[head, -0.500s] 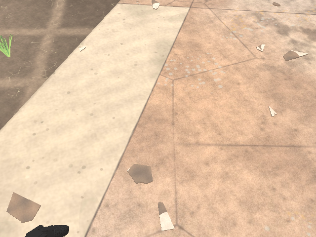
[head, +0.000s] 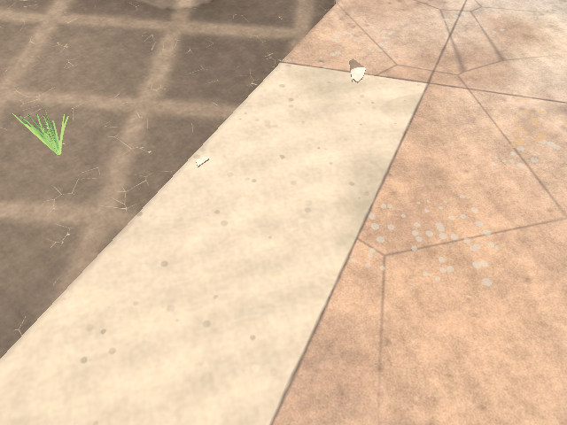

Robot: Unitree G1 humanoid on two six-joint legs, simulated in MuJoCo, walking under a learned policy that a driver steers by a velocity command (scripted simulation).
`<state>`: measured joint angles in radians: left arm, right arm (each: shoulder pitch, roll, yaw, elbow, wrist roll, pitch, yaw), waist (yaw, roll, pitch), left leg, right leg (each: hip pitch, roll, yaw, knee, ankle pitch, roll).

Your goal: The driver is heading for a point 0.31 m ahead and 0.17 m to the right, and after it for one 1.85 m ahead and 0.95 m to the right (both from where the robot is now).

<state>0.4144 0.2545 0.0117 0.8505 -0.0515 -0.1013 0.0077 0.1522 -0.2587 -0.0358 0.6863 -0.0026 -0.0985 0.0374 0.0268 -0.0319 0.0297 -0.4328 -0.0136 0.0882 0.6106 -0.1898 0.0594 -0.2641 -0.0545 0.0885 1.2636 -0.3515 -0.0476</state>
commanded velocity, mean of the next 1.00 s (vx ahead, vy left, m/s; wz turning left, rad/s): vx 0.39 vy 0.00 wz -0.74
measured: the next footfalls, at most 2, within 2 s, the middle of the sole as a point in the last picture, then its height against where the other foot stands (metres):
right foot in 0.34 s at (340, 404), level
left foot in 0.82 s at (292, 330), level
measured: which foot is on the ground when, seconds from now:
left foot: down 0.00-0.32, up 0.34-0.80, down 0.82-1.00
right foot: up 0.00-0.32, down 0.34-0.80, up 0.82-1.00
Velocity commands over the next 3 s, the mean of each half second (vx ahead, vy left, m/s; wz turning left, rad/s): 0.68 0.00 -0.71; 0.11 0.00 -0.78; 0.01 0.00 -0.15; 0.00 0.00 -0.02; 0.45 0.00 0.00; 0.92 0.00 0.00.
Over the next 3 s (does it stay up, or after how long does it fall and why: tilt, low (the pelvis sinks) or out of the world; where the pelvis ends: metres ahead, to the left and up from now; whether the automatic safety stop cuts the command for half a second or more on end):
stays up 0.93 -0.39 0.00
